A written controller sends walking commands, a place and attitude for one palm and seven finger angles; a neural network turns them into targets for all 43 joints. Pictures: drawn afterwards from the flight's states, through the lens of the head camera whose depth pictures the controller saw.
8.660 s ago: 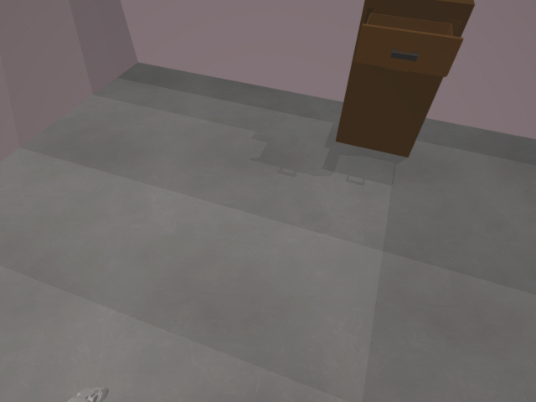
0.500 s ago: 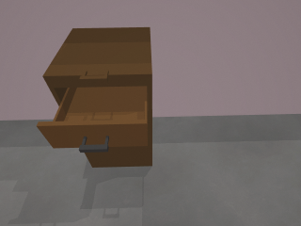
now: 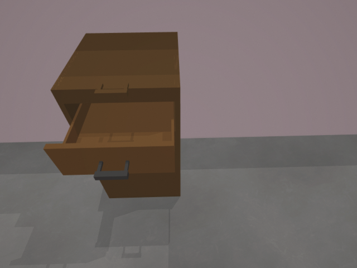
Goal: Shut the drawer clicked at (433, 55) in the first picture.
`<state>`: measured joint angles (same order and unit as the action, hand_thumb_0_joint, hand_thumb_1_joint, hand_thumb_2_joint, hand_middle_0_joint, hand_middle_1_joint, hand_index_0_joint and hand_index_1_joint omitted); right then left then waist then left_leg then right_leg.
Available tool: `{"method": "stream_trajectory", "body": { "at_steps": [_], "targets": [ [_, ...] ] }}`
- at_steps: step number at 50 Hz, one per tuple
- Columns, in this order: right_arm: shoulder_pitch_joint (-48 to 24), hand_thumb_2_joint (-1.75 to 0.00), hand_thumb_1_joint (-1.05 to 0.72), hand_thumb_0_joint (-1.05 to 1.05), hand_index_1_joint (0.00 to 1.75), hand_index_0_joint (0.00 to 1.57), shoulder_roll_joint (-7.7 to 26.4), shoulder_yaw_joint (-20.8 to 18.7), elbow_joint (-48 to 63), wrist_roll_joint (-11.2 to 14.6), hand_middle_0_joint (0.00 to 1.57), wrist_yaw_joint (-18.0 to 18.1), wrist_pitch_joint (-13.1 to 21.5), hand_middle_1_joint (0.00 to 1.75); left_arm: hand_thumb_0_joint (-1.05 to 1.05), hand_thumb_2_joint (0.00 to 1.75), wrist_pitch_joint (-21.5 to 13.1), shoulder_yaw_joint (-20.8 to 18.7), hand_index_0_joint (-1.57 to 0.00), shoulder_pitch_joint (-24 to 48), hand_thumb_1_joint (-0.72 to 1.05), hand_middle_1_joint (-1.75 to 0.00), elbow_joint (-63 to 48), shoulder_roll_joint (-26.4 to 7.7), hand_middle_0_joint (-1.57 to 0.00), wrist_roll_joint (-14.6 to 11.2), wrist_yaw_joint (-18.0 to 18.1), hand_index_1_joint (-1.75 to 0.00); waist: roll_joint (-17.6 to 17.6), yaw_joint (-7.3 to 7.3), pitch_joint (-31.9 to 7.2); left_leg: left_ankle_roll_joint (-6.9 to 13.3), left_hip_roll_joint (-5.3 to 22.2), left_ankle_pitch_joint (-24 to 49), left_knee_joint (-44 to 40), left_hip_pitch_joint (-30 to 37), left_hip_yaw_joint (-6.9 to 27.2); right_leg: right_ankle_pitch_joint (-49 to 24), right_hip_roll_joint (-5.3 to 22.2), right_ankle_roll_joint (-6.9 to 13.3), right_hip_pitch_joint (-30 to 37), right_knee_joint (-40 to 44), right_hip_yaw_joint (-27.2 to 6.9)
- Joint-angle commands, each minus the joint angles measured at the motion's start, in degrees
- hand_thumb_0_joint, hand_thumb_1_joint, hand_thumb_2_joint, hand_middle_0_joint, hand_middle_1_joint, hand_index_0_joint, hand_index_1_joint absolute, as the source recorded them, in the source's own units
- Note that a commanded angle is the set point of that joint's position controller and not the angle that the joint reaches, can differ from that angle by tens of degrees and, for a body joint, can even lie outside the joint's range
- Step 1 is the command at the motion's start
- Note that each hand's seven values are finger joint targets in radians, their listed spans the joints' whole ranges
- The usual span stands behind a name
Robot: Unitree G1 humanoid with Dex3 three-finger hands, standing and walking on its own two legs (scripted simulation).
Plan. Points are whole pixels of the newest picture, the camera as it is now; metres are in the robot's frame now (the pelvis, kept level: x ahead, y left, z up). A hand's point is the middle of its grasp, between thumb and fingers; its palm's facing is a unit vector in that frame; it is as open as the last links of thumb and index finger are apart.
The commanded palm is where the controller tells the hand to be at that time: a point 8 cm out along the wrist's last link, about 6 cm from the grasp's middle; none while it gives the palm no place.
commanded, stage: look again from close up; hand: left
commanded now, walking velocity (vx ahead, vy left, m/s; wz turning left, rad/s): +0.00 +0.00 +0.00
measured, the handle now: (112, 169) +0.41 +0.24 -0.10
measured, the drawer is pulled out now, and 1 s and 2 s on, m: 0.20 0.20 0.20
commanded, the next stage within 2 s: raise the hand and make a fist in 0.08 s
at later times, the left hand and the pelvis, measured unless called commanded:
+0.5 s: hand (118, 239) +0.18 +0.14 +0.00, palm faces +0.01 -1.00 +0.06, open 6.5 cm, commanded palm +0.12 +0.22 -0.06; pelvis -0.05 +0.02 -0.06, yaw +1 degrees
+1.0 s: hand (112, 240) +0.19 +0.17 -0.04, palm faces +0.01 -1.00 +0.00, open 3.9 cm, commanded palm +0.16 +0.22 -0.03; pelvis -0.07 +0.03 -0.09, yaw +2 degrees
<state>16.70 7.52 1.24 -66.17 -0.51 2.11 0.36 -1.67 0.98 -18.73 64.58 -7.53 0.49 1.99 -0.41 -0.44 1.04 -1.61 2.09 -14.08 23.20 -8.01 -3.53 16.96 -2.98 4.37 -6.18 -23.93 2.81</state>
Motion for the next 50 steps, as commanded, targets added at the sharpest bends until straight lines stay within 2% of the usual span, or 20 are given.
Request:
{"method": "stream_trajectory", "body": {
  "at_steps": [1, 8, 9, 10, 11, 12, 13, 14, 15, 16, 20, 23, 28, 33, 35, 37, 41, 44, 47, 50],
  "targets": [
    [4.13, -0.9, -0.9, 0.0, 0.3, 0.2, 4.28, -0.39, 0.95, -0.23, 0.2, 0.29, 0.92, 0.3, 0.0, 0.9, -0.41, -1.15, -0.2, -5.01, 0.9, -0.3, -0.86, -5.64, -0.2, -0.04, 0.56, -0.3, 0.19, 0.11, 3.92, 2.67, 3.91, 8.59, -2.69, -1.12, 3.57, -16.56, 8.94, -1.68, -3.78, 4.71, -7.42],
    [4.5, -0.9, -0.9, 0.0, 0.3, 0.2, 4.23, -0.53, 0.95, -0.24, 0.2, 0.25, 0.93, 0.3, 0.0, 0.9, -0.42, -1.16, -0.2, -4.96, 0.9, -0.3, -1.05, -5.4, -0.2, 0.06, 0.56, -0.3, 1.11, 0.19, 3.84, 2.65, 3.9, 8.9, -2.64, -1.02, 3.74, -16.06, 8.78, -1.72, -4.22, 4.58, -7.15],
    [-3.08, -0.9, -0.9, 0.0, 0.3, 0.2, 6.05, -1.34, 5.36, 0.37, 0.2, -0.34, 1.72, 0.3, 0.0, 0.9, -2.12, -1.8, -0.2, -9.09, 0.9, -0.3, 0.47, -7.11, -0.2, 0.94, 2.81, -0.3, 5.44, -2.44, 6.48, 0.94, 3.12, 5.17, 13.7, -9.78, 0.1, -52.32, 13.98, -7.36, -4.08, 4.2, -12.76],
    [-1.34, -0.9, -0.9, 0.0, 0.3, 0.2, 17.88, -2.58, 25.48, 2.29, 0.2, 2.27, 10.55, 0.3, 0.0, 0.9, -14.75, -1.89, -0.22, 33.58, 0.9, -0.32, -85.57, -17.05, -0.22, -11.48, 0.99, -0.32, -5.69, 5.87, -21.64, 4.55, -2.03, 13.08, 3.45, 6.8, 1.5, -39.35, 9.47, -3.49, 0.31, -2.19, -9.83],
    [-5.31, -0.9, -0.9, 0.0, 0.3, 0.2, 12.76, -2.22, 22.5, 1.38, 0.2, 3.88, 14.53, 0.3, 0.0, 0.9, -12.34, -3.97, -0.24, 13.33, 0.9, -0.34, -71.88, -14.56, -0.24, -6.7, 4.46, -0.34, -16.94, 0.56, -24.53, 4.76, -1.42, 20.51, 1.5, 9.88, 1.01, -24.19, 4.72, -1.38, 0.22, -4.28, -6.8],
    [-5.28, -0.9, -0.9, 0.0, 0.3, 0.2, 11.11, -3.43, 23.48, 3.32, 0.2, 3.4, 16.3, 0.3, 0.0, 0.9, -4.81, 1.12, -0.26, -1.13, 0.9, -0.37, -64.95, -5.07, -0.26, -7.82, 7.09, -0.37, -13.78, 1.47, -14.25, 3.55, -0.16, 23.36, 2.58, 4.16, 3.07, -15.74, 4.17, -1.75, -5.94, -4.04, -3.02],
    [-3.36, -0.9, -0.9, 0.0, 0.3, 0.2, 11.17, -3.04, 21.72, 3.5, 0.2, 3.35, 16.63, 0.3, 0.0, 0.9, -3.59, 6.13, -0.28, -2.55, 0.9, -0.39, -60.45, 3.86, -0.28, -8.71, 5.55, -0.39, -2.61, 2.58, -6.27, 4.17, 0.31, 20.57, 5.33, -0.45, 2.74, -17.18, 4.05, -3.14, -9.97, -4.15, -0.48],
    [-5.01, -0.9, -0.9, 0.0, 0.3, 0.2, 13.28, -3.35, 24.78, 3.32, 0.2, 3.26, 17.92, 0.3, 0.0, 0.9, -6.34, 6.85, -0.3, 1.36, 0.9, -0.41, -66.04, 2.37, -0.3, -10.19, 4.59, -0.41, 2.91, 3.75, -2.99, 4.85, -0.72, 14.35, 7.96, -3.84, 4.35, -15.33, 4.14, -4.19, -15.25, -5.12, -0.11],
    [-4.44, -0.9, -0.9, 0.0, 0.3, 0.2, 14.73, -3.96, 25.94, 2.39, 0.2, 3.13, 18.98, 0.3, 0.0, 0.9, -9.46, 5.02, -0.32, 2.14, 0.9, -0.43, -66.97, -0.16, -0.32, -9.94, 3.61, -0.43, 7.61, 5.09, -5.01, 4.92, -1.28, 9.04, 10.65, -6.14, 4.34, -10.61, 4.27, -4.8, -19.61, -6.08, 0.19],
    [-4.2, -0.9, -0.9, 0.0, 0.3, 0.2, 14.39, -4.19, 27.55, 1.45, 0.2, 3.01, 19.67, 0.3, 0.0, 0.9, -12.24, 5.36, -0.34, 0.43, 0.9, -0.45, -64.45, 1.44, -0.34, -9.76, 2.56, -0.45, 12.69, 5.39, -4.6, 4.71, -1.85, 4.68, 13.66, -10.7, 4.98, -5.41, 4.3, -5.32, -24.1, -7.97, 0.42],
    [-8.63, -0.9, -0.9, 0.0, 0.3, 0.2, 13.24, -5.63, 34.38, 0.0, 0.2, -0.18, 20.57, 0.3, 0.0, 0.9, -26.78, 0.73, -0.42, -12.76, 0.9, -0.54, -56.2, 3.61, -0.42, -11.65, -5.84, -0.54, 17.22, -1.67, -9.19, 1.96, -3.16, -2.16, 24.02, -29.51, 4.67, 1.01, 4.05, -4.26, -30.38, -19.92, -1.13],
    [-10.47, -0.9, -0.9, 0.0, 0.3, 0.2, 13.05, -6.6, 38.99, 0.03, 0.2, -3.0, 17.96, 0.3, 0.0, 0.9, -35.75, -6.58, -0.48, -16.07, 0.9, -0.6, -57.58, -2.34, -0.48, -12.11, -12.05, -0.6, 4.91, -5.29, -16.58, 1.29, -4.38, -0.51, 31.25, -36.36, 2.09, -6.0, 4.72, -2.58, -29.21, -29.46, -3.45],
    [-12.61, -0.9, -0.9, 0.0, 0.3, 0.2, 12.67, -5.18, 49.89, 1.45, 0.2, -2.02, 11.05, 0.3, 0.0, 0.9, -25.88, -2.68, -0.58, -0.8, 0.9, -0.71, -72.66, -4.09, -0.58, -8.36, -6.93, -0.71, 0.6, -2.65, -16.71, 3.14, -4.6, -8.86, 32.91, -38.83, 1.55, 8.56, 3.98, -2.11, -34.27, -27.98, -6.33],
    [-7.59, -0.9, -0.9, 0.0, 0.3, 0.2, 10.98, -4.28, 48.14, 0.39, 0.2, -0.07, 10.86, 0.3, 0.0, 0.9, -29.83, -1.91, -0.68, 11.75, 0.9, -0.82, -86.86, -3.82, -0.68, -8.68, -2.6, -0.82, -1.29, 2.19, -23.27, 4.14, -2.06, -4.5, 36.74, -34.55, 4.67, 2.81, 2.53, -2.7, -36.13, -29.99, -5.18],
    [-7.55, -0.9, -0.9, 0.0, 0.3, 0.2, 10.98, -3.34, 46.34, 0.07, 0.2, -0.09, 12.14, 0.3, 0.0, 0.9, -31.23, 1.51, -0.72, 12.86, 0.9, -0.86, -85.02, -1.89, -0.72, -8.57, -4.33, -0.86, -4.65, 3.51, -21.57, 3.9, -1.72, -4.38, 36.82, -33.69, 5.79, 2.95, 2.2, -2.45, -39.45, -30.87, -3.2],
    [-7.87, -0.9, -0.9, 0.0, 0.3, 0.2, 11.92, -2.7, 45.0, 0.07, 0.2, 0.14, 13.02, 0.3, 0.0, 0.9, -29.54, 2.7, -0.76, 12.67, 0.9, -0.91, -79.54, -2.46, -0.76, -8.61, -6.79, -0.91, -2.41, 4.52, -19.58, 3.97, -1.44, -6.62, 37.15, -35.32, 6.51, 5.55, 2.04, -2.61, -41.02, -30.17, -2.93],
    [-7.79, -0.9, -0.9, 0.0, 0.3, 0.2, 12.68, -1.99, 45.68, 1.23, 0.2, 0.5, 13.22, 0.3, 0.0, 0.9, -21.9, 1.19, -0.84, 9.97, 0.9, -0.99, -72.76, -3.75, -0.84, -10.1, -10.15, -0.99, 0.68, 2.04, -21.07, 3.63, -2.16, -10.13, 34.75, -37.97, 6.37, 11.16, 2.76, -3.05, -36.31, -27.11, -3.83],
    [-7.76, -0.9, -0.9, 0.0, 0.3, 0.2, 12.4, -1.93, 46.7, 1.38, 0.2, 0.59, 12.38, 0.3, 0.0, 0.9, -17.47, -3.04, -0.9, 9.17, 0.9, -1.06, -74.16, -5.78, -0.9, -11.05, -8.21, -1.06, 1.76, -0.23, -23.78, 3.55, -2.43, -8.35, 32.93, -36.61, 5.94, 10.69, 3.15, -3.17, -32.18, -25.85, -3.89],
    [-7.78, -0.9, -0.9, 0.0, 0.3, 0.2, 11.93, -1.9, 46.5, 0.67, 0.2, 0.6, 11.99, 0.3, 0.0, 0.9, -17.58, -5.69, -0.96, 8.78, 0.9, -1.12, -76.22, -6.24, -0.96, -11.41, -4.04, -1.12, 3.91, -0.81, -23.38, 3.42, -2.06, -6.12, 31.44, -35.78, 6.18, 7.49, 2.75, -3.19, -30.94, -26.65, -2.14],
    [-6.95, -0.9, -0.9, 0.0, 0.3, 0.2, 11.84, -2.11, 45.89, 0.22, 0.2, -0.28, 12.18, 0.3, 0.0, 0.9, -21.13, -3.46, -1.02, 8.56, 0.9, -1.19, -78.72, -4.32, -1.02, -9.91, -1.4, -1.19, 0.02, -0.09, -21.74, 3.18, -1.96, -5.56, 30.68, -33.99, 5.77, 6.18, 2.73, -2.85, -33.39, -27.74, -1.02]
  ]
}}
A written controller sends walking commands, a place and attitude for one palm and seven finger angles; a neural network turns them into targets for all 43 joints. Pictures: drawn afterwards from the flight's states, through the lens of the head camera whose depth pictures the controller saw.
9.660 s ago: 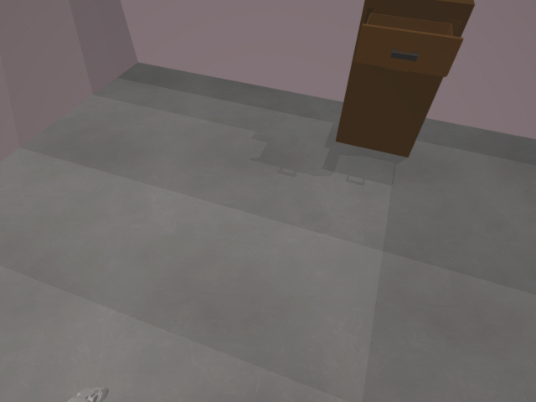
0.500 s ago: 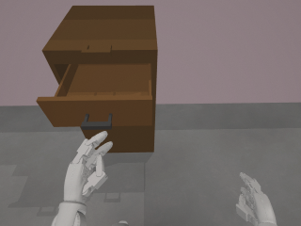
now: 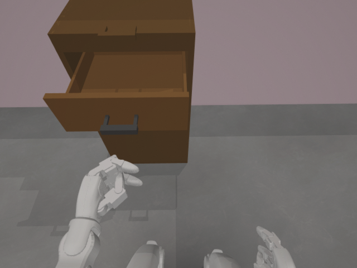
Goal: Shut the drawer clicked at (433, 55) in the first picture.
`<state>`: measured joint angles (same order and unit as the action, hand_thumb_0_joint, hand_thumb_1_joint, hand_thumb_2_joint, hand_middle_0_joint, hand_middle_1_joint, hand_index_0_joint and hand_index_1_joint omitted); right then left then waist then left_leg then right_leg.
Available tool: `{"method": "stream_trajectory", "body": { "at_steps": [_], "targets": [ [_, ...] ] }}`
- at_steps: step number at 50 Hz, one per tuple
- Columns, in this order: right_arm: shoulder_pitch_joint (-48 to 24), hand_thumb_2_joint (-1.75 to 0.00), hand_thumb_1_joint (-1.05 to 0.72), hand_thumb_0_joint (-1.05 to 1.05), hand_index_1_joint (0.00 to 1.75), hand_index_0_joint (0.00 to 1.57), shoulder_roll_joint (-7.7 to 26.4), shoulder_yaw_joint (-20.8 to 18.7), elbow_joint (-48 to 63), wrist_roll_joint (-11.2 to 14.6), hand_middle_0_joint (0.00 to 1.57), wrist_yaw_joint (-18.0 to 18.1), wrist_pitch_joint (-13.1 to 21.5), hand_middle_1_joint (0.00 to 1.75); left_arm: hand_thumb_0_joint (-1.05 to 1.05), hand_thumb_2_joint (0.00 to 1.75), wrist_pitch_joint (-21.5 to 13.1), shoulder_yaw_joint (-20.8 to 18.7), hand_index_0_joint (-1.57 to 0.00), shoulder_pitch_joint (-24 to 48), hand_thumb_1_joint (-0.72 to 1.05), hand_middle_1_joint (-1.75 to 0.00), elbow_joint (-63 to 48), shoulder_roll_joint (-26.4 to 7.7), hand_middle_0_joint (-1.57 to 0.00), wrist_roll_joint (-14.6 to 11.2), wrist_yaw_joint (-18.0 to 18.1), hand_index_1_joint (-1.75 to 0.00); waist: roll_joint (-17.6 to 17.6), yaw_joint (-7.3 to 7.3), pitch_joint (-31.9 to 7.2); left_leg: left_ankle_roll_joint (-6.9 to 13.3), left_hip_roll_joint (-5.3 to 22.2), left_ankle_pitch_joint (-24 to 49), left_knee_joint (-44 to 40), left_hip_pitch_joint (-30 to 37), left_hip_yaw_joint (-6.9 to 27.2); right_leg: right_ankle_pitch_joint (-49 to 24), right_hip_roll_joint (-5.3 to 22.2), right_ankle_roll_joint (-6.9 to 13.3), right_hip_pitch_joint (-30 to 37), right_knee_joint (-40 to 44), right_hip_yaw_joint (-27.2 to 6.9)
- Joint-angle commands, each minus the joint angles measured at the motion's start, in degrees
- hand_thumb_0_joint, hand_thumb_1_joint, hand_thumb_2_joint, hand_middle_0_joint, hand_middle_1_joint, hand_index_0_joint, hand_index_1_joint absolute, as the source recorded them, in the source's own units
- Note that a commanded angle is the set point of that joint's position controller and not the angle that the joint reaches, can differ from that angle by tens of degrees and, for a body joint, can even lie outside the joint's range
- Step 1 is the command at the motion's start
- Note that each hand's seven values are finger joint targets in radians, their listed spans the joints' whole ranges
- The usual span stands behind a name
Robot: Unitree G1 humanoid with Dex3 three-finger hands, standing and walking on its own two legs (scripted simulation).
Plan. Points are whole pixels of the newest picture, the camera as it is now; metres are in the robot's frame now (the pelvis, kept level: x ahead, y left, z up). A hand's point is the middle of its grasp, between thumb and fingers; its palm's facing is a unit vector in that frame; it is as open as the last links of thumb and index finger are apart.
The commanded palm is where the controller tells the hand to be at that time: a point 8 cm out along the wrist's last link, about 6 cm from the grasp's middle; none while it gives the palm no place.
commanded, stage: raise the hand and make a fist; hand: left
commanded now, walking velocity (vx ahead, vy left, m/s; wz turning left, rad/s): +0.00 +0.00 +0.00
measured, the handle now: (120, 124) +0.48 +0.20 -0.01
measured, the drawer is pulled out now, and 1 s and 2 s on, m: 0.20 0.20 0.20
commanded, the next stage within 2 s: bring the fist close to the handle in 1.08 s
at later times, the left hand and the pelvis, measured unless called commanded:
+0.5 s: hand (118, 176) +0.28 +0.14 +0.08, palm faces +0.03 -1.00 -0.03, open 3.2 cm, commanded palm +0.26 +0.19 +0.08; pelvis +0.02 +0.01 +0.01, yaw +0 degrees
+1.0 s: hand (120, 168) +0.30 +0.14 +0.08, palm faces +0.03 -1.00 -0.04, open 3.3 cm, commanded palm +0.27 +0.19 +0.09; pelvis +0.03 +0.00 +0.03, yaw +0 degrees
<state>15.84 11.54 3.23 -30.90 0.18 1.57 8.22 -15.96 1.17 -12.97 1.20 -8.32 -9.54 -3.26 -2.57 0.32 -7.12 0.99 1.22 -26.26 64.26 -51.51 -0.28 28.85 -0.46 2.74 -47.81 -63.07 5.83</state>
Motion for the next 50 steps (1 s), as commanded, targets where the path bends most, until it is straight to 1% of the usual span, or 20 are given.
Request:
{"method": "stream_trajectory", "body": {
  "at_steps": [1, 2, 5, 7, 12, 14, 19, 25, 27, 30, 32, 34, 37, 38, 39, 42, 45, 47, 49, 50],
  "targets": [
    [-5.79, -0.9, -0.9, 0.0, 0.3, 0.2, 8.08, -4.21, 10.44, -0.52, 0.2, 0.05, 4.36, 0.3, 0.0, 0.9, -7.68, -3.12, -1.04, 1.95, 0.9, -1.21, -14.64, -3.37, -1.04, 0.55, 4.33, -1.21, 3.48, -0.4, -12.75, 0.68, -1.03, 6.09, -10.32, 9.2, 2.38, -5.34, 0.16, -1.27, 7.85, 11.64, -4.14],
    [-5.76, -0.9, -0.9, 0.0, 0.3, 0.2, 8.54, -4.37, 10.35, -0.63, 0.2, 0.01, 4.24, 0.3, 0.0, 0.9, -8.17, -3.5, -1.06, 2.32, 0.9, -1.23, -13.39, -4.43, -1.06, 1.1, 4.45, -1.23, 4.59, -0.2, -11.57, 0.79, -0.99, 5.63, -10.25, 8.29, 2.62, -4.73, 0.02, -1.14, 7.4, 11.61, -4.14],
    [-5.15, -0.9, -0.9, 0.0, 0.3, 0.2, 8.96, -4.88, 10.25, -0.37, 0.2, -0.39, 4.36, 0.3, 0.0, 0.9, -9.64, -0.11, -1.12, 2.56, 0.9, -1.3, -13.57, -2.17, -1.12, 1.93, 3.76, -1.3, 1.31, 0.67, -11.86, 0.62, -0.94, 5.13, -10.75, 10.59, 2.3, -4.78, 0.07, -1.02, 5.9, 11.51, -3.86],
    [-4.7, -0.9, -0.9, 0.0, 0.3, 0.2, 9.44, -5.12, 10.68, -0.3, 0.2, -0.38, 4.13, 0.3, 0.0, 0.9, -9.34, 0.23, -1.16, 1.79, 0.9, -1.34, -14.18, -2.5, -1.16, 2.0, 3.68, -1.34, 2.5, 0.73, -12.37, 0.75, -0.88, 6.35, -11.25, 11.54, 2.53, -6.42, -0.1, -0.91, 7.02, 11.56, -3.51],
    [-4.32, -0.9, -0.9, 0.0, 0.3, 0.2, 9.64, -5.25, 10.57, -0.18, 0.2, 0.01, 2.97, 0.3, 0.0, 0.9, -8.34, -1.8, -1.26, 4.76, 0.9, -1.45, -14.88, -4.26, -1.26, 2.02, 4.82, -1.45, 2.58, 0.82, -12.08, 0.68, -0.81, 7.63, -12.31, 13.51, 2.77, -8.38, -0.43, -0.95, 7.94, 11.99, -3.23],
    [-4.39, -0.9, -0.9, 0.0, 0.3, 0.2, 9.23, -5.24, 10.88, -0.21, 0.2, -0.19, 2.63, 0.3, 0.0, 0.9, -8.22, -1.94, -1.3, 3.34, 0.9, -1.49, -15.28, -3.56, -1.3, 2.11, 5.17, -1.49, 0.95, 0.09, -13.31, 0.37, -0.83, 9.96, -12.68, 15.2, 2.51, -10.96, -0.4, -0.83, 9.1, 11.62, -2.88],
    [-4.38, -0.9, -0.9, 0.0, 0.3, 0.2, 9.16, -4.84, 10.94, -0.25, 0.2, -0.49, 1.56, 0.3, 0.0, 0.9, -6.91, -1.0, -1.4, 4.76, 0.9, -1.6, -13.59, -2.93, -1.4, 2.46, 4.41, -1.6, 1.87, 0.76, -12.55, 0.45, -0.87, 11.78, -12.72, 16.08, 2.53, -13.94, -0.59, -1.0, 10.05, 12.11, -2.84],
    [-4.64, -0.9, -0.9, 0.0, 0.3, 0.2, 8.75, -4.41, 11.3, 0.1, 0.2, -0.45, 0.71, 0.3, 0.0, 0.9, -5.13, -1.28, -1.4, 6.57, 0.9, -1.6, -13.94, -2.72, -1.4, 1.47, 2.41, -1.6, 2.36, 0.75, -12.53, 0.37, -1.03, 13.73, -13.33, 17.76, 2.27, -16.97, -0.59, -1.15, 12.37, 13.28, -2.87],
    [-4.75, -0.9, -0.9, 0.0, 0.3, 0.2, 8.87, -4.23, 10.72, 0.12, 0.2, -0.17, 0.51, 0.3, 0.0, 0.9, -4.69, -2.88, -1.4, 8.49, 0.9, -1.6, -13.22, -4.41, -1.4, 1.26, 2.21, -1.6, 2.99, 1.02, -11.72, 0.45, -1.02, 13.35, -13.47, 17.41, 2.46, -16.54, -0.71, -1.1, 12.62, 13.68, -3.02],
    [-5.17, -0.9, -0.9, 0.0, 0.3, 0.2, 8.55, -4.05, 10.73, 0.27, 0.2, -0.21, 0.68, 0.3, 0.0, 0.9, -4.58, -2.13, -1.4, 9.96, 0.9, -1.6, -13.39, -3.29, -1.4, 1.02, 1.82, -1.6, 1.14, 0.9, -12.02, 0.31, -1.18, 13.08, -13.89, 18.2, 2.25, -16.47, -0.51, -1.18, 12.94, 14.12, -3.12],
    [-5.14, -0.9, -0.9, 0.0, 0.3, 0.2, 8.85, -4.14, 10.25, 0.37, 0.2, 0.01, 0.75, 0.3, 0.0, 0.9, -4.54, -3.49, -1.4, 11.36, 0.9, -1.6, -12.65, -4.93, -1.4, 1.11, 1.97, -1.6, 2.79, 1.01, -11.72, 0.48, -1.1, 13.19, -14.0, 18.1, 2.35, -16.36, -0.6, -1.18, 13.31, 14.56, -3.31],
    [-5.15, -0.9, -0.9, 0.0, 0.3, 0.2, 8.78, -4.09, 9.83, 0.41, 0.2, 0.02, 1.06, 0.3, 0.0, 0.9, -4.49, -3.03, -1.4, 13.52, 0.9, -1.6, -12.53, -4.43, -1.4, 0.89, 1.73, -1.6, 1.17, 1.02, -12.27, 0.4, -1.25, 13.26, -14.3, 18.82, 2.27, -16.61, -0.36, -1.19, 13.71, 14.9, -3.54],
    [-4.77, -0.9, -0.9, 0.0, 0.3, 0.2, 9.05, -4.36, 10.04, 0.44, 0.2, -0.03, 1.1, 0.3, 0.0, 0.9, -3.96, -4.43, -1.4, 7.93, 0.9, -1.6, -9.93, -4.95, -1.4, 0.53, 1.27, -1.6, 4.13, -0.1, -13.07, 0.47, -1.34, 15.17, -14.74, 18.51, 1.82, -19.28, -0.36, -1.26, 16.41, 15.36, -3.67],
    [-4.92, -0.9, -0.9, 0.0, 0.3, 0.2, 8.86, -4.28, 10.24, 0.45, 0.2, -0.17, 1.13, 0.3, 0.0, 0.9, -3.89, -3.21, -1.4, 7.92, 0.9, -1.6, -10.28, -3.63, -1.4, 0.4, 0.98, -1.6, 3.4, 0.08, -12.88, 0.53, -1.57, 15.55, -14.71, 18.67, 1.47, -20.49, -0.14, -1.43, 16.73, 15.55, -3.95],
    [-4.65, -0.9, -0.9, 0.0, 0.3, 0.2, 8.93, -4.38, 10.21, 0.5, 0.2, -0.22, 1.08, 0.3, 0.0, 0.9, -3.88, -4.27, -1.4, 7.7, 0.9, -1.6, -10.25, -4.57, -1.4, 0.28, 1.05, -1.6, 3.17, -0.17, -12.42, 0.39, -1.58, 15.32, -14.98, 18.32, 1.4, -20.36, -0.06, -1.41, 16.92, 15.69, -3.94],
    [-4.66, -0.9, -0.9, 0.0, 0.3, 0.2, 9.1, -4.54, 10.01, 0.4, 0.2, -0.26, 1.11, 0.3, 0.0, 0.9, -4.52, -5.47, -1.4, 8.05, 0.9, -1.6, -10.27, -5.93, -1.4, 0.35, 1.36, -1.6, 4.69, 0.01, -11.45, 0.52, -1.53, 14.54, -15.04, 17.46, 1.38, -19.57, -0.07, -1.52, 16.92, 16.11, -4.31],
    [-4.88, -0.9, -0.9, 0.0, 0.3, 0.2, 8.85, -4.55, 9.95, 0.39, 0.2, -0.44, 1.33, 0.3, 0.0, 0.9, -5.75, -4.45, -1.4, 8.49, 0.9, -1.6, -11.5, -4.71, -1.4, 0.5, 1.62, -1.6, 1.69, 0.31, -11.08, 0.38, -1.57, 14.52, -14.99, 18.18, 1.05, -19.42, 0.02, -1.42, 15.82, 15.87, -4.26],
    [-4.83, -0.9, -0.9, 0.0, 0.3, 0.2, 9.09, -4.78, 9.76, 0.31, 0.2, -0.44, 1.51, 0.3, 0.0, 0.9, -6.63, -5.48, -1.4, 8.23, 0.9, -1.6, -11.39, -5.8, -1.4, 0.5, 2.08, -1.6, 3.9, 0.4, -11.17, 0.56, -1.44, 13.72, -14.75, 17.34, 1.12, -18.25, -0.08, -1.54, 15.82, 15.99, -4.5],
    [-4.91, -0.9, -0.9, 0.0, 0.3, 0.2, 8.89, -4.72, 9.57, 0.3, 0.2, -0.49, 1.71, 0.3, 0.0, 0.9, -7.36, -3.58, -1.4, 10.27, 0.9, -1.6, -11.91, -4.17, -1.4, 0.66, 1.95, -1.6, 2.0, 0.94, -11.66, 0.57, -1.52, 13.15, -14.58, 17.73, 1.06, -17.66, 0.02, -1.59, 15.03, 15.79, -4.57],
    [-4.68, -0.9, -0.9, 0.0, 0.3, 0.2, 9.06, -4.92, 9.31, 0.22, 0.2, -0.38, 1.81, 0.3, 0.0, 0.9, -7.6, -5.06, -1.4, 10.17, 0.9, -1.6, -11.75, -5.58, -1.4, 0.54, 2.04, -1.6, 2.18, 0.67, -12.38, 0.56, -1.5, 13.22, -14.29, 17.62, 0.99, -17.79, 0.07, -1.6, 15.35, 15.78, -4.85]
  ]
}}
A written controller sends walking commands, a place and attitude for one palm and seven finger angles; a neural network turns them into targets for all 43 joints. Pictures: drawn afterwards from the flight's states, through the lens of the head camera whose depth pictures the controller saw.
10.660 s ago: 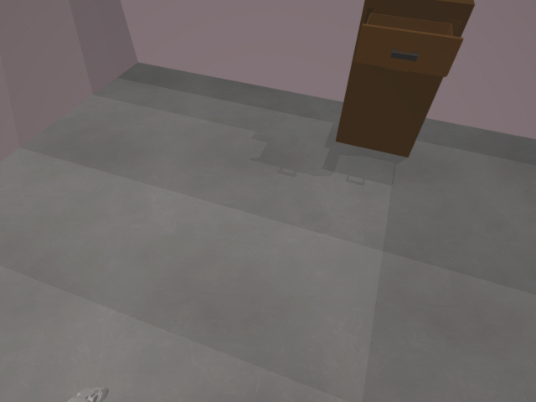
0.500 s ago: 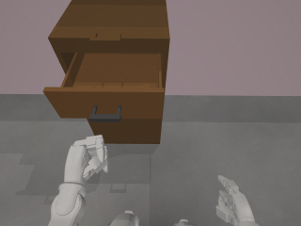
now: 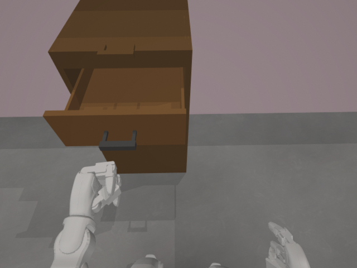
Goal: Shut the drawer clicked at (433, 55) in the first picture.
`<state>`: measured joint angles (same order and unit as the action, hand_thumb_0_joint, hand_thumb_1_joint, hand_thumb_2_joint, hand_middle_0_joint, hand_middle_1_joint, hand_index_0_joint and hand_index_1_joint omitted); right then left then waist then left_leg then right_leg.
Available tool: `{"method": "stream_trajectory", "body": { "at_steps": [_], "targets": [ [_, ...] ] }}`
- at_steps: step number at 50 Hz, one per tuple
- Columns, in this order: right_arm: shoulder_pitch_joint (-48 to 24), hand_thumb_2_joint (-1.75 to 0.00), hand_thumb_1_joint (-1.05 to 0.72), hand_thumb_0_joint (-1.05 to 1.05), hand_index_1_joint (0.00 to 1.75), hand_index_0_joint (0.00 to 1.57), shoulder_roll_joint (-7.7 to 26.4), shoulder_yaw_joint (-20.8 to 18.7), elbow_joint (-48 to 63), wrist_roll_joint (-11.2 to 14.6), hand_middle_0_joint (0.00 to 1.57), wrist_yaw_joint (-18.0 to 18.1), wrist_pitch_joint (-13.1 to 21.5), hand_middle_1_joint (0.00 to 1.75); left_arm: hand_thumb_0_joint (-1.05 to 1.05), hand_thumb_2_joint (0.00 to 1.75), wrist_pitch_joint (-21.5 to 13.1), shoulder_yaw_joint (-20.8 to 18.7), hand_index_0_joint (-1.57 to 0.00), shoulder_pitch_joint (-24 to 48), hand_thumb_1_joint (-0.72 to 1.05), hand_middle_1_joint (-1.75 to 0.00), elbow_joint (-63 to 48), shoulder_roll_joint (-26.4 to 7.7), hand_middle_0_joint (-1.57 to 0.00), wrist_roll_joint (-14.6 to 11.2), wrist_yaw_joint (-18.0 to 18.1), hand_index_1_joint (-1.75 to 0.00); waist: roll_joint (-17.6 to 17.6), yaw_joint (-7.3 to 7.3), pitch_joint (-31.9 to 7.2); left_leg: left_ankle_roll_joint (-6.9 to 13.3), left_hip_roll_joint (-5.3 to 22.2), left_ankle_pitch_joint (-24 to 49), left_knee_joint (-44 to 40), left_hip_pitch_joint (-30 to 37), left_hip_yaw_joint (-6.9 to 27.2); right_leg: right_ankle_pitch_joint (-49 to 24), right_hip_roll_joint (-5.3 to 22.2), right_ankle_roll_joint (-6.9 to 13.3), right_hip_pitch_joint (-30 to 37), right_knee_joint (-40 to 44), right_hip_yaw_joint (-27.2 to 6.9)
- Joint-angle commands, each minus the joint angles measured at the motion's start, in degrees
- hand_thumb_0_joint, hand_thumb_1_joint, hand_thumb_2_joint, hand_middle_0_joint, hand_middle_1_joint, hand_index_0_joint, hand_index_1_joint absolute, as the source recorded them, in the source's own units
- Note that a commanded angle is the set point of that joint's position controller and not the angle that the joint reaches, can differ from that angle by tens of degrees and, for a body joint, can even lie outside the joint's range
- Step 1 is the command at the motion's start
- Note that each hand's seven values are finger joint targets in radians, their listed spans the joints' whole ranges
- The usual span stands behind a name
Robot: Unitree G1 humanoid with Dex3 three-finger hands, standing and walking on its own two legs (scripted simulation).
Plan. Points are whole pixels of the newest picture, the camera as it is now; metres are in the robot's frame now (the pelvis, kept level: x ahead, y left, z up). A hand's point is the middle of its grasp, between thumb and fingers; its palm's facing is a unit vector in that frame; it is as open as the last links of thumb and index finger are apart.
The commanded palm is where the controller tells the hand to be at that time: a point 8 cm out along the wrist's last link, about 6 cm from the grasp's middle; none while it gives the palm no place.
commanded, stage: raise the hand and make a fist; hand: left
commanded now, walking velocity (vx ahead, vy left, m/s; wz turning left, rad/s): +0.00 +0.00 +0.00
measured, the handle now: (119, 139) +0.45 +0.20 -0.04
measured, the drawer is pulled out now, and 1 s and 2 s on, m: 0.20 0.20 0.20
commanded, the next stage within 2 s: bring the fist close to the handle in 0.08 s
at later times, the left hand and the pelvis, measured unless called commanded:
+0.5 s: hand (123, 182) +0.29 +0.14 +0.03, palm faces +0.02 -1.00 -0.04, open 3.3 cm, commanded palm +0.27 +0.20 +0.03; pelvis -0.01 -0.01 -0.02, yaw +0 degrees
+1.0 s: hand (128, 170) +0.35 +0.15 -0.02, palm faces +0.02 -1.00 -0.04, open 3.3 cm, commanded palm +0.33 +0.20 -0.02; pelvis -0.02 +0.01 -0.05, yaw -1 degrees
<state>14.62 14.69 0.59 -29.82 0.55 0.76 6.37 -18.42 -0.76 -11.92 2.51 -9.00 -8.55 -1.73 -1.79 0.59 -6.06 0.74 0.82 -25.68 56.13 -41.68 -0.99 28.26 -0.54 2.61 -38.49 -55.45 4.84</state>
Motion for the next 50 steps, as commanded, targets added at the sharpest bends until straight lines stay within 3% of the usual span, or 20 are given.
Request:
{"method": "stream_trajectory", "body": {
  "at_steps": [1, 5, 9, 12, 16, 18, 21, 22, 25, 29, 32, 36, 37, 41, 43, 44, 46, 48, 49, 50],
  "targets": [
    [-3.38, -0.9, -0.9, 0.0, 0.3, 0.2, 5.94, -2.2, 8.16, -0.06, 0.2, 0.46, 3.63, 0.3, 0.0, 0.9, -5.13, -3.35, -1.4, 7.9, 0.9, -1.6, -11.82, -4.94, -1.4, -0.35, 0.44, -1.6, 1.93, 0.29, -12.99, 0.76, -1.13, 12.5, -6.35, 7.45, 1.7, -17.0, 0.08, -1.41, 6.22, 8.22, -3.87],
    [-3.55, -0.9, -0.9, 0.0, 0.3, 0.2, 5.82, -2.19, 8.35, 0.08, 0.2, 0.48, 3.64, 0.3, 0.0, 0.9, -4.71, -3.7, -1.4, 7.12, 0.9, -1.6, -11.16, -4.96, -1.4, -0.95, -0.73, -1.6, 1.52, -0.13, -13.55, 0.79, -1.38, 13.11, -6.38, 7.22, 1.31, -18.56, 0.32, -1.56, 7.71, 8.6, -4.45],
    [-3.66, -0.9, -0.9, 0.0, 0.3, 0.2, 5.84, -2.13, 8.06, 0.18, 0.2, 0.71, 3.63, 0.3, 0.0, 0.9, -4.34, -4.28, -1.4, 8.41, 0.9, -1.6, -10.38, -5.36, -1.4, -1.62, -1.38, -1.6, 3.88, 0.28, -13.2, 0.96, -1.38, 12.45, -6.27, 6.49, 1.47, -18.33, 0.41, -1.96, 8.05, 9.17, -5.02],
    [-3.83, -0.9, -0.9, 0.0, 0.3, 0.2, 5.93, -1.91, 6.63, 0.21, 0.2, 0.81, 3.53, 0.3, 0.0, 0.9, -4.54, -4.57, -1.4, 11.84, 0.9, -1.6, -4.93, -5.34, -1.4, -1.52, -1.89, -1.6, 5.28, 1.36, -9.32, 0.94, -1.31, 10.29, -4.78, 3.35, 1.63, -15.43, 0.53, -2.07, 4.71, 9.15, -5.56],
    [-3.91, -0.9, -0.9, 0.0, 0.3, 0.2, 5.74, -2.18, 6.29, -0.11, 0.2, 0.62, 3.97, 0.3, 0.0, 0.9, -6.69, -3.56, -1.4, 17.47, 0.9, -1.6, -4.07, -4.35, -1.4, -1.19, -2.52, -1.6, 1.76, 1.28, -13.73, 0.87, -1.46, 9.88, -2.9, 3.6, 1.63, -14.19, 0.61, -1.8, 2.61, 6.78, -5.5],
    [-3.56, -0.9, -0.9, 0.0, 0.3, 0.2, 5.88, -2.39, 6.01, -0.33, 0.2, 0.6, 3.92, 0.3, 0.0, 0.9, -7.33, -5.45, -1.4, 17.73, 0.9, -1.6, -3.43, -6.07, -1.4, -1.09, -2.53, -1.6, 1.76, 0.66, -16.71, 0.91, -1.38, 11.62, -1.96, 3.26, 1.54, -16.39, 0.6, -1.7, 3.59, 5.43, -5.58],
    [-3.63, -0.9, -0.9, 0.0, 0.3, 0.2, 5.8, -2.31, 5.68, -0.41, 0.2, 0.46, 3.58, 0.3, 0.0, 0.9, -7.83, -5.25, -1.4, 20.84, 0.9, -1.6, -0.82, -5.39, -1.4, -1.28, -2.35, -1.6, 2.77, 0.97, -16.45, 0.91, -1.38, 11.25, -1.04, 1.61, 1.64, -16.22, 0.53, -1.81, 2.16, 4.44, -5.48],
    [-3.48, -0.9, -0.9, 0.0, 0.3, 0.2, 6.06, -2.37, 5.46, -0.42, 0.2, 0.54, 3.36, 0.3, 0.0, 0.9, -7.85, -6.52, -1.4, 20.88, 0.9, -1.6, 0.74, -6.87, -1.4, -1.14, -2.3, -1.6, 3.8, 0.86, -16.31, 0.99, -1.21, 11.23, -0.57, 0.46, 1.74, -16.0, 0.39, -1.74, 2.01, 4.04, -5.68],
    [-3.36, -0.9, -0.9, 0.0, 0.3, 0.2, 5.97, -2.47, 5.35, -0.44, 0.2, 0.32, 2.71, 0.3, 0.0, 0.9, -8.0, -7.42, -1.4, 21.14, 0.9, -1.6, 2.78, -6.89, -1.4, -1.13, -2.39, -1.6, 2.28, 0.29, -17.41, 0.81, -1.32, 11.38, 0.01, -0.31, 1.38, -16.41, 0.49, -1.66, 1.54, 3.16, -5.65],
    [-2.99, -0.9, -0.9, 0.0, 0.3, 0.2, 6.17, -2.52, 4.84, -0.57, 0.2, 0.32, 2.14, 0.3, 0.0, 0.9, -8.73, -5.64, -1.4, 27.05, 0.9, -1.6, 4.38, -5.74, -1.4, -0.87, -2.37, -1.6, 2.47, 1.61, -18.16, 1.0, -1.18, 10.06, 1.72, -1.65, 1.55, -14.58, 0.36, -1.75, -1.42, 1.89, -5.66],
    [-2.55, -0.9, -0.9, 0.0, 0.3, 0.2, 6.52, -2.58, 4.47, -0.68, 0.2, 0.49, 1.73, 0.3, 0.0, 0.9, -9.45, -6.87, -1.4, 28.92, 0.9, -1.6, 7.04, -6.93, -1.4, -0.76, -1.96, -1.6, 3.23, 1.63, -18.21, 1.01, -0.98, 9.11, 2.42, -3.13, 1.88, -12.77, 0.02, -1.59, -2.87, 1.02, -5.51],
    [-2.03, -0.9, -0.9, 0.0, 0.3, 0.2, 6.58, -2.72, 3.86, -0.9, 0.2, 0.38, 1.22, 0.3, 0.0, 0.9, -10.59, -7.14, -1.4, 31.63, 0.9, -1.6, 8.72, -6.72, -1.4, -0.58, -1.65, -1.6, 0.92, 1.34, -21.15, 0.85, -1.07, 9.4, 3.5, -3.48, 1.67, -13.18, 0.13, -1.48, -3.96, -0.54, -5.38],
    [-1.69, -0.9, -0.9, 0.0, 0.3, 0.2, 6.93, -2.76, 3.67, -1.02, 0.2, 0.39, 0.97, 0.3, 0.0, 0.9, -10.49, -8.09, -1.4, 32.11, 0.9, -1.6, 10.16, -7.96, -1.4, -0.45, -1.56, -1.6, 2.1, 1.55, -21.04, 1.01, -0.99, 9.63, 4.01, -4.25, 1.86, -13.32, -0.09, -1.42, -4.41, -1.08, -5.21],
    [-1.17, -0.9, -0.9, 0.0, 0.3, 0.2, 6.88, -2.85, 2.8, -1.02, 0.2, 0.23, 0.3, 0.3, 0.0, 0.9, -11.25, -8.22, -1.4, 35.97, 0.9, -1.6, 13.34, -7.38, -1.4, -0.31, -1.26, -1.6, 2.03, 1.96, -21.21, 0.79, -0.87, 8.4, 4.85, -5.49, 1.97, -11.84, -0.13, -1.48, -6.87, -2.09, -4.91],
    [-0.8, -0.9, -0.9, 0.0, 0.3, 0.2, 7.13, -2.96, 2.9, -1.19, 0.2, 0.19, -0.09, 0.3, 0.0, 0.9, -11.85, -8.81, -1.4, 36.56, 0.9, -1.6, 14.11, -8.12, -1.4, 0.16, -0.98, -1.6, 1.94, 1.72, -22.86, 0.83, -0.84, 9.49, 5.46, -5.75, 2.16, -12.84, -0.26, -1.35, -7.27, -3.29, -4.77],
    [-0.76, -0.9, -0.9, 0.0, 0.3, 0.2, 6.98, -3.0, 2.66, -1.29, 0.2, 0.03, -0.2, 0.3, 0.0, 0.9, -12.04, -7.6, -1.4, 37.52, 0.9, -1.6, 14.15, -6.87, -1.4, 0.15, -1.07, -1.6, 0.87, 2.12, -23.72, 0.86, -0.9, 9.73, 5.92, -5.24, 1.95, -13.33, -0.24, -1.42, -7.67, -3.51, -4.82],
    [-0.14, -0.9, -0.9, 0.0, 0.3, 0.2, 7.23, -3.08, 2.34, -1.4, 0.2, -0.05, -0.6, 0.3, 0.0, 0.9, -12.52, -9.53, -1.4, 38.04, 0.9, -1.6, 14.81, -8.62, -1.4, 0.23, -0.72, -1.6, 1.63, 1.77, -25.26, 0.74, -0.77, 10.56, 6.39, -5.73, 2.09, -14.11, -0.3, -1.32, -7.44, -4.4, -4.7],
    [-0.1, -0.9, -0.9, 0.0, 0.3, 0.2, 7.11, -3.12, 2.32, -1.47, 0.2, -0.27, -0.9, 0.3, 0.0, 0.9, -12.81, -8.0, -1.4, 38.94, 0.9, -1.6, 15.81, -7.12, -1.4, 0.46, -0.88, -1.6, 0.53, 2.35, -25.0, 0.75, -0.73, 11.02, 7.1, -5.69, 2.21, -14.41, -0.46, -1.3, -9.39, -5.18, -4.4],
    [0.24, -0.9, -0.9, 0.0, 0.3, 0.2, 7.31, -3.17, 2.07, -1.46, 0.2, -0.33, -1.14, 0.3, 0.0, 0.9, -12.94, -9.42, -1.4, 38.73, 0.9, -1.6, 16.94, -8.21, -1.4, 0.37, -0.78, -1.6, 1.13, 1.92, -24.83, 0.62, -0.71, 10.63, 7.31, -6.5, 2.31, -13.88, -0.49, -1.2, -9.54, -5.46, -4.34],
    [0.21, -0.9, -0.9, 0.0, 0.3, 0.2, 7.32, -3.14, 1.9, -1.49, 0.2, -0.36, -1.36, 0.3, 0.0, 0.9, -12.98, -9.11, -1.4, 39.83, 0.9, -1.6, 18.14, -8.07, -1.4, 0.52, -0.72, -1.6, 2.0, 2.56, -24.26, 0.71, -0.74, 9.7, 7.65, -7.62, 2.27, -13.2, -0.52, -1.35, -9.92, -5.45, -4.53]
  ]
}}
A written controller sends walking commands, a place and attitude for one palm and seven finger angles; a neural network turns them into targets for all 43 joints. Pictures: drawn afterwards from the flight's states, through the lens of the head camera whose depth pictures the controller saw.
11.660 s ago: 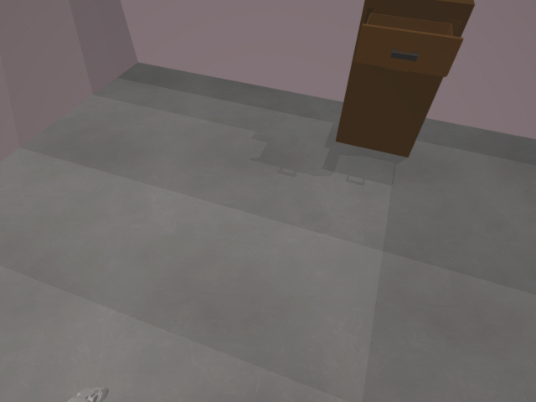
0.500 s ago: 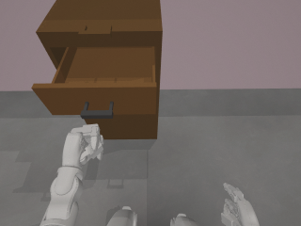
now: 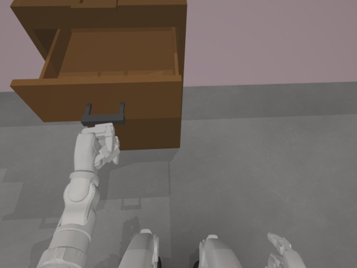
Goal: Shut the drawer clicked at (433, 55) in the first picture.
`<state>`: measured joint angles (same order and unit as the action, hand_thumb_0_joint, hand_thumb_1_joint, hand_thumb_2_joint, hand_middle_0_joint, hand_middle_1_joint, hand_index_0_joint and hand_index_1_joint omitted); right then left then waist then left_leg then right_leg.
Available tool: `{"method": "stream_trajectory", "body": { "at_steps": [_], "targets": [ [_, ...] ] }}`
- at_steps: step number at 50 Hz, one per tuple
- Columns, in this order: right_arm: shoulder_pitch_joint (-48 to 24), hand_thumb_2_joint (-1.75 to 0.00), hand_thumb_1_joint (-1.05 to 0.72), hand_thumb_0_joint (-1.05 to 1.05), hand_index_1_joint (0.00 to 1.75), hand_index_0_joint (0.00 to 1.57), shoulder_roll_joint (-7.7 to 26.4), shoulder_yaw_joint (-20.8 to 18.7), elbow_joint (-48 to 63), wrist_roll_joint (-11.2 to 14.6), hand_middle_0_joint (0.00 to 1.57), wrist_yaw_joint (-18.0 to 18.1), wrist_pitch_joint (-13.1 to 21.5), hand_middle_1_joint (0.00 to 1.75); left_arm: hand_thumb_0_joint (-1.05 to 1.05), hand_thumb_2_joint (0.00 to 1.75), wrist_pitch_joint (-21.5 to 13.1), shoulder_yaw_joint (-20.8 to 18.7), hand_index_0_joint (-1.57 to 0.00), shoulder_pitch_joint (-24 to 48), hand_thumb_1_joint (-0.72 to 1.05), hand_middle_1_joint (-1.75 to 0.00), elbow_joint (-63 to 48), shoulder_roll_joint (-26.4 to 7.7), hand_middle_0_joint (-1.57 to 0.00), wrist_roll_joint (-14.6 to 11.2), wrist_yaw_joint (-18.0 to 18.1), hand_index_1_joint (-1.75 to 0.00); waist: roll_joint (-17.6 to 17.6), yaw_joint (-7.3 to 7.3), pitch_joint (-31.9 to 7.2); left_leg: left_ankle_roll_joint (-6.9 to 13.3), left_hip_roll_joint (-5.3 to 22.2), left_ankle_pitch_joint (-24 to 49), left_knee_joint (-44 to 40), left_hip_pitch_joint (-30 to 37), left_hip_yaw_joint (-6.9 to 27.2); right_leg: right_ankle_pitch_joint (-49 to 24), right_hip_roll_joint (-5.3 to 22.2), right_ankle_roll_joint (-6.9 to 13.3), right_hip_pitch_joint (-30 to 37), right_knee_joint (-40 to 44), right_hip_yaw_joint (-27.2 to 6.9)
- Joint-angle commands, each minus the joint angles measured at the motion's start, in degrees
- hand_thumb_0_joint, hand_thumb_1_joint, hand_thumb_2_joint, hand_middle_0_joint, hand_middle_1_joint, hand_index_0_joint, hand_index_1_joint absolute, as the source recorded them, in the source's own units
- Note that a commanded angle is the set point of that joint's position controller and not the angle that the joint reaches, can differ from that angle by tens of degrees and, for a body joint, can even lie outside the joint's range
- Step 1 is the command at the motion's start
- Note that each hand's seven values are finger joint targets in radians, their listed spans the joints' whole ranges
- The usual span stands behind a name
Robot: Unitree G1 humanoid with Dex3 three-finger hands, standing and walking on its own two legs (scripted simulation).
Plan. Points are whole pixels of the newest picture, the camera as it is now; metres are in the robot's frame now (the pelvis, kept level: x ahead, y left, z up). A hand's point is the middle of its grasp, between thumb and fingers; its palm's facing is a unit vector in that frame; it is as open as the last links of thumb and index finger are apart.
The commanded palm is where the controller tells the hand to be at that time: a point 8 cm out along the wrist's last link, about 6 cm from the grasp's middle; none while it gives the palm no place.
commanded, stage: bring the fist close to the handle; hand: left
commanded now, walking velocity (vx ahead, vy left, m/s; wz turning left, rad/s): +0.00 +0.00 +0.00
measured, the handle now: (104, 113) +0.47 +0.20 +0.01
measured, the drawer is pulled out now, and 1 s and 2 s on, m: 0.20 0.20 0.08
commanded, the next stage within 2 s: push the drawer shut in 0.58 s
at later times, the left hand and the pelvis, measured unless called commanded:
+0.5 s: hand (121, 143) +0.39 +0.15 +0.01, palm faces +0.05 -1.00 -0.04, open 3.3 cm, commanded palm +0.36 +0.20 +0.01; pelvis +0.00 +0.01 -0.01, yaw -1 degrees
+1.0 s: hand (120, 138) +0.41 +0.15 +0.00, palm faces +0.06 -1.00 -0.05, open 2.9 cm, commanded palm +0.40 +0.20 +0.01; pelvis -0.01 +0.00 -0.02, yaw +0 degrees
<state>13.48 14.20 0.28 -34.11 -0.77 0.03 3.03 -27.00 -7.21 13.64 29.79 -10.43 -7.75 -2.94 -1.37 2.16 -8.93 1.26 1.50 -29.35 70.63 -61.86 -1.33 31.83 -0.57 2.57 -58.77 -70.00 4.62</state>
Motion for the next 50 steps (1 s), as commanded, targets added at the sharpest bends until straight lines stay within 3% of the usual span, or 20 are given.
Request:
{"method": "stream_trajectory", "body": {
  "at_steps": [1, 9, 10, 13, 14, 16, 19, 26, 28, 30, 34, 35, 36, 37, 40, 43, 45, 47, 50],
  "targets": [
    [1.48, -0.9, -0.9, 0.0, 0.3, 0.2, 7.88, -2.89, 5.93, -0.16, 0.2, 0.39, 1.77, 0.3, 0.0, 0.9, -4.62, -2.67, -1.4, 15.6, 0.9, -1.6, -8.41, -6.59, -1.4, -0.07, 0.57, -1.6, 1.47, 1.35, -21.21, 0.16, -1.29, 13.0, -6.65, 12.42, 2.79, -16.09, -0.52, -1.28, 9.09, 8.83, -4.03],
    [2.6, -0.9, -0.9, 0.0, 0.3, 0.2, 8.51, -3.08, 4.67, -0.58, 0.2, 0.34, 0.92, 0.3, 0.0, 0.9, -6.6, -4.04, -1.4, 24.57, 0.9, -1.6, -3.99, -8.04, -1.4, 0.59, 0.84, -1.6, -1.45, 2.45, -24.93, -0.22, -1.01, 13.25, -4.08, 13.34, 4.11, -14.1, -0.84, -1.08, 2.42, 5.53, -3.24],
    [2.51, -0.9, -0.9, 0.0, 0.3, 0.2, 8.49, -3.18, 4.95, -0.62, 0.2, 0.17, 0.9, 0.3, 0.0, 0.9, -6.85, -3.89, -1.4, 24.31, 0.9, -1.6, -5.53, -7.66, -1.4, 0.39, 0.79, -1.6, -3.58, 1.78, -27.17, -0.36, -1.09, 14.36, -3.98, 14.93, 4.0, -14.76, -0.79, -0.95, 2.67, 5.29, -3.26],
    [3.04, -0.9, -0.9, 0.0, 0.3, 0.2, 8.68, -3.34, 5.65, -0.5, 0.2, -0.2, 0.2, 0.3, 0.0, 0.9, -6.15, -4.22, -1.4, 20.97, 0.9, -1.6, -7.3, -8.12, -1.4, 0.14, 0.97, -1.6, -3.23, 0.94, -30.18, -0.72, -0.73, 19.19, -4.6, 18.03, 4.55, -18.3, -1.05, -0.72, 4.17, 4.7, -2.6],
    [3.02, -0.9, -0.9, 0.0, 0.3, 0.2, 8.58, -3.46, 5.86, -0.39, 0.2, -0.43, -0.13, 0.3, 0.0, 0.9, -5.72, -3.3, -1.4, 19.16, 0.9, -1.6, -7.9, -7.03, -1.4, 0.17, 0.94, -1.6, -3.43, 0.71, -30.19, -0.84, -0.64, 19.77, -4.87, 18.81, 4.53, -18.55, -1.08, -0.75, 4.25, 4.87, -2.49],
    [3.09, -0.9, -0.9, 0.0, 0.3, 0.2, 8.42, -3.41, 6.0, -0.13, 0.2, -0.63, -0.84, 0.3, 0.0, 0.9, -4.43, -2.38, -1.4, 17.66, 0.9, -1.6, -7.27, -5.9, -1.4, 0.04, 1.38, -1.6, -0.57, 1.27, -27.64, -0.55, -0.66, 18.3, -5.31, 16.77, 4.24, -18.27, -1.09, -1.02, 5.4, 5.83, -2.49],
    [3.01, -0.9, -0.9, 0.0, 0.3, 0.2, 8.34, -3.25, 6.0, 0.02, 0.2, -0.3, -1.53, 0.3, 0.0, 0.9, -3.99, -3.51, -1.4, 18.08, 0.9, -1.6, -6.42, -7.12, -1.4, 0.48, 2.36, -1.6, 2.04, 1.64, -24.43, -0.18, -0.83, 15.09, -5.59, 13.19, 3.89, -16.74, -1.08, -1.19, 6.3, 6.57, -2.83],
    [2.54, -0.9, -0.9, 0.0, 0.3, 0.2, 7.98, -2.94, 5.26, -0.33, 0.2, 0.1, -1.35, 0.3, 0.0, 0.9, -6.63, -2.59, -1.4, 21.87, 0.9, -1.6, -6.11, -6.84, -1.4, 1.33, 3.01, -1.6, -0.25, 2.27, -23.39, -0.18, -1.05, 12.0, -5.32, 12.96, 3.75, -13.66, -0.96, -1.04, 4.75, 7.09, -3.27],
    [2.78, -0.9, -0.9, 0.0, 0.3, 0.2, 8.03, -3.06, 5.11, -0.51, 0.2, 0.08, -1.28, 0.3, 0.0, 0.9, -6.95, -2.41, -1.4, 22.66, 0.9, -1.6, -6.72, -6.83, -1.4, 1.38, 2.72, -1.6, -2.51, 2.16, -25.75, -0.24, -1.08, 14.0, -4.86, 15.18, 3.77, -15.22, -0.96, -0.97, 4.2, 6.51, -3.21],
    [2.73, -0.9, -0.9, 0.0, 0.3, 0.2, 8.16, -2.98, 5.32, -0.33, 0.2, 0.03, -1.6, 0.3, 0.0, 0.9, -6.29, -3.7, -1.4, 19.79, 0.9, -1.6, -4.36, -7.71, -1.4, 0.92, 2.35, -1.6, -0.02, 1.77, -24.49, -0.18, -1.15, 13.79, -5.07, 13.29, 3.48, -15.77, -1.05, -1.05, 5.87, 6.99, -3.43],
    [2.61, -0.9, -0.9, 0.0, 0.3, 0.2, 8.07, -2.97, 5.81, -0.1, 0.2, -0.07, -1.94, 0.3, 0.0, 0.9, -5.72, -2.96, -1.4, 19.01, 0.9, -1.6, -5.04, -7.22, -1.4, 0.71, 1.75, -1.6, -0.82, 1.51, -24.59, -0.21, -1.12, 15.35, -5.3, 13.83, 3.38, -17.52, -1.03, -0.92, 6.54, 6.87, -3.38],
    [2.64, -0.9, -0.9, 0.0, 0.3, 0.2, 7.97, -3.01, 5.48, -0.1, 0.2, -0.03, -1.93, 0.3, 0.0, 0.9, -5.82, -2.13, -1.4, 21.89, 0.9, -1.6, -5.93, -6.54, -1.4, 0.52, 1.82, -1.6, -0.24, 2.62, -24.86, 0.02, -1.1, 15.2, -4.85, 13.77, 3.32, -17.76, -0.94, -1.22, 6.39, 7.04, -3.54],
    [2.88, -0.9, -0.9, 0.0, 0.3, 0.2, 7.98, -3.06, 5.25, -0.11, 0.2, 0.08, -1.94, 0.3, 0.0, 0.9, -5.79, -2.78, -1.4, 22.68, 0.9, -1.6, -5.18, -7.14, -1.4, 0.64, 1.95, -1.6, 0.08, 2.53, -24.18, 0.01, -1.18, 14.45, -4.72, 12.85, 3.25, -17.21, -0.92, -1.25, 6.59, 7.21, -3.71],
    [3.06, -0.9, -0.9, 0.0, 0.3, 0.2, 8.19, -2.98, 5.04, -0.18, 0.2, 0.29, -1.85, 0.3, 0.0, 0.9, -5.96, -2.86, -1.4, 25.1, 0.9, -1.6, -5.0, -7.95, -1.4, 0.83, 2.09, -1.6, 0.06, 3.32, -23.66, 0.12, -1.1, 14.28, -4.44, 12.7, 3.66, -16.83, -1.03, -1.17, 5.43, 6.8, -3.49],
    [3.19, -0.9, -0.9, 0.0, 0.3, 0.2, 8.16, -3.04, 4.16, -0.42, 0.2, 0.44, -1.62, 0.3, 0.0, 0.9, -6.73, -4.37, -1.4, 28.27, 0.9, -1.6, -3.24, -9.01, -1.4, 1.12, 2.61, -1.6, -1.15, 3.16, -24.93, -0.04, -1.29, 13.72, -3.88, 12.68, 3.5, -15.98, -0.9, -1.24, 5.04, 6.76, -3.88],
    [3.4, -0.9, -0.9, 0.0, 0.3, 0.2, 8.11, -2.84, 3.65, -0.45, 0.2, 0.6, -1.52, 0.3, 0.0, 0.9, -7.14, -4.14, -1.4, 32.39, 0.9, -1.6, -1.27, -9.25, -1.4, 1.37, 2.34, -1.6, -2.06, 4.07, -25.26, 0.01, -1.3, 13.36, -3.53, 12.59, 3.62, -15.61, -0.98, -1.34, 3.98, 6.54, -3.94],
    [3.58, -0.9, -0.9, 0.0, 0.3, 0.2, 8.21, -2.79, 3.03, -0.42, 0.2, 0.88, -1.54, 0.3, 0.0, 0.9, -7.25, -4.94, -1.4, 35.35, 0.9, -1.6, 0.99, -10.25, -1.4, 1.44, 2.32, -1.6, -0.44, 4.92, -24.35, 0.21, -1.37, 11.64, -3.26, 10.99, 3.47, -14.21, -0.96, -1.54, 4.01, 7.2, -4.32],
    [4.04, -0.9, -0.9, 0.0, 0.3, 0.2, 8.3, -2.69, 2.54, -0.5, 0.2, 1.19, -1.29, 0.3, 0.0, 0.9, -7.53, -5.43, -1.4, 39.34, 0.9, -1.6, 1.75, -11.28, -1.4, 1.45, 2.17, -1.6, -2.08, 5.54, -24.8, 0.39, -1.41, 10.79, -2.79, 10.9, 3.57, -13.05, -1.04, -1.5, 2.93, 7.13, -4.54],
    [4.19, -0.9, -0.9, 0.0, 0.3, 0.2, 8.41, -2.53, 1.92, -0.33, 0.2, 1.55, -1.17, 0.3, 0.0, 0.9, -7.97, -6.85, -1.4, 43.23, 0.9, -1.6, 3.43, -13.29, -1.4, 1.42, 1.91, -1.6, -2.12, 5.65, -26.35, 0.35, -1.49, 9.68, -2.77, 10.41, 3.58, -11.76, -0.95, -1.56, 3.56, 7.49, -5.0]
  ]
}}
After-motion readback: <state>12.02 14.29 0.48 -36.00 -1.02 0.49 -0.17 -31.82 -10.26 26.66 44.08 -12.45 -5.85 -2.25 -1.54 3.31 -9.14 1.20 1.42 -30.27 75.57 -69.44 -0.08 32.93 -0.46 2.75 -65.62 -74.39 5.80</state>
